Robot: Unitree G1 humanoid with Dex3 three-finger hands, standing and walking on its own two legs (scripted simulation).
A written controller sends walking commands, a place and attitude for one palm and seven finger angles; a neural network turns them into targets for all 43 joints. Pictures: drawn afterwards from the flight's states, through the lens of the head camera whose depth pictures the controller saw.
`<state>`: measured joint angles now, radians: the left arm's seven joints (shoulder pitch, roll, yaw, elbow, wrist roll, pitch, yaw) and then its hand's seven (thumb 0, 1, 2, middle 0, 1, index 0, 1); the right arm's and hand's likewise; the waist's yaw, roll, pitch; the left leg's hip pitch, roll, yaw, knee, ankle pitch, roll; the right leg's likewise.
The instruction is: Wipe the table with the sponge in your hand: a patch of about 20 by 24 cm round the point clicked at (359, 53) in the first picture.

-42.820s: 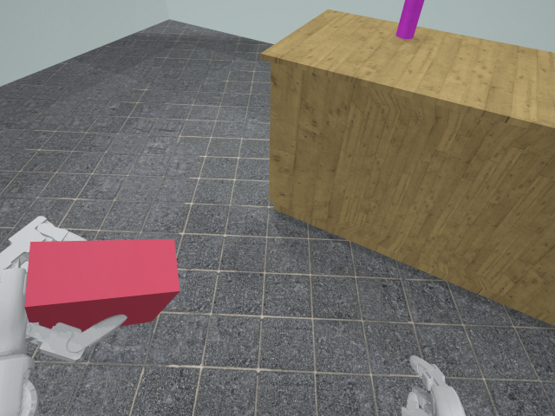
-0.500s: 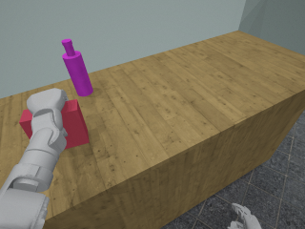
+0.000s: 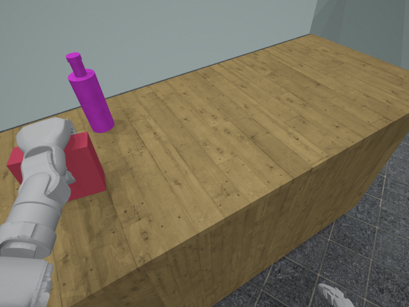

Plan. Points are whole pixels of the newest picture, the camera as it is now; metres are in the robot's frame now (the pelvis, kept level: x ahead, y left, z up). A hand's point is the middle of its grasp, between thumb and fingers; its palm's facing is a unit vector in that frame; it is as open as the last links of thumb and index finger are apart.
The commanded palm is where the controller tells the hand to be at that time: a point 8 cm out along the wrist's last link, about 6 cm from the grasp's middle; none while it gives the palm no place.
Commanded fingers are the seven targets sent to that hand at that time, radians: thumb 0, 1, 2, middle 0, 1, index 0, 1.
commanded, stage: slide back across to the first lane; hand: left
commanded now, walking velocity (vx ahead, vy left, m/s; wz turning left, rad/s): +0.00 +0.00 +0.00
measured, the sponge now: (67, 177) +0.36 +0.33 +0.07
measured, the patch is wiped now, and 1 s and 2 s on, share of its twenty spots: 0.90 0.95 0.95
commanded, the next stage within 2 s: wipe back along the first lane in 0.52 s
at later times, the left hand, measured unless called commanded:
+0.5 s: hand (16, 169) +0.33 +0.39 +0.13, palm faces -0.03 -0.04 -1.00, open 10.1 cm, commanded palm +0.30 +0.38 +0.19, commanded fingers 0.00 0.10 1.30 -1.20 -1.60 -1.20 -1.60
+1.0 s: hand (10, 181) +0.30 +0.39 +0.13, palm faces +0.06 -0.06 -1.00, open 10.1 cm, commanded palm +0.26 +0.36 +0.17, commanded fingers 0.00 0.10 1.30 -1.20 -1.60 -1.20 -1.60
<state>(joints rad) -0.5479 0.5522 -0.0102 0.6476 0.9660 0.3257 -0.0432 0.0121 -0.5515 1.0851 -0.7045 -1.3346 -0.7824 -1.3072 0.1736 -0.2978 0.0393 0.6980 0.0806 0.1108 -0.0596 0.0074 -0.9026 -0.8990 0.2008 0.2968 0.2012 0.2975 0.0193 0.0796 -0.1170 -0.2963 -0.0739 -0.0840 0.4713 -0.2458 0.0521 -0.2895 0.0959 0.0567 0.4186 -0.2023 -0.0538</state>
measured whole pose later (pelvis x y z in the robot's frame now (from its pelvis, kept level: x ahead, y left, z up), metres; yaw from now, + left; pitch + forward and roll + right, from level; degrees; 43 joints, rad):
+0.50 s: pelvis +0.01 +0.02 +0.00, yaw +2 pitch +2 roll -2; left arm -0.42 0.63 0.03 0.48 0.95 0.28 -0.12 0.00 -0.54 1.08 -0.69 -1.36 -0.76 -1.33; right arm 0.13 -0.29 0.05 0.68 0.08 0.08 -0.07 0.01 -0.90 -0.90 0.20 0.30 0.20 0.30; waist 0.06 0.08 -0.07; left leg -0.23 -0.11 -0.11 0.45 -0.24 0.08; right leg -0.20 0.06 0.03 0.38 -0.21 -0.03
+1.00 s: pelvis +0.01 +0.04 +0.00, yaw +2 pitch +1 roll -2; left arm -0.23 0.56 0.01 0.18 0.92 0.41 -0.08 -0.01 -0.52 1.08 -0.66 -1.38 -0.74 -1.36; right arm 0.09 -0.27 0.05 0.67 0.07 0.09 -0.03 0.01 -0.90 -0.90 0.20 0.30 0.20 0.30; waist 0.09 0.09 -0.07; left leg -0.20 -0.13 -0.10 0.43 -0.24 0.11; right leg -0.18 0.04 0.04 0.37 -0.21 -0.02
